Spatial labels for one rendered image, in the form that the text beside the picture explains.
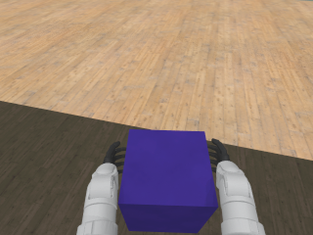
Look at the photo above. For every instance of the carton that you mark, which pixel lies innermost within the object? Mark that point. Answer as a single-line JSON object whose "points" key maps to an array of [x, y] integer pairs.
{"points": [[167, 182]]}

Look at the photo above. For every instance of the robot right hand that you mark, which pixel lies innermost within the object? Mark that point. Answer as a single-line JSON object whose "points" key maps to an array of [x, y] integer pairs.
{"points": [[220, 155]]}

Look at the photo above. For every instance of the robot right forearm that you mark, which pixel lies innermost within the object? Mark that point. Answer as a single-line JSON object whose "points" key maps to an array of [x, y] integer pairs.
{"points": [[236, 201]]}

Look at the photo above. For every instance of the robot left hand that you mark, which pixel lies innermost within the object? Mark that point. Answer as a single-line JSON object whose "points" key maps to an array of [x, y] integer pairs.
{"points": [[110, 157]]}

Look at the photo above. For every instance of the robot left forearm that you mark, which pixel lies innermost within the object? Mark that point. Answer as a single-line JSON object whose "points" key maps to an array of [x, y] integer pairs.
{"points": [[99, 212]]}

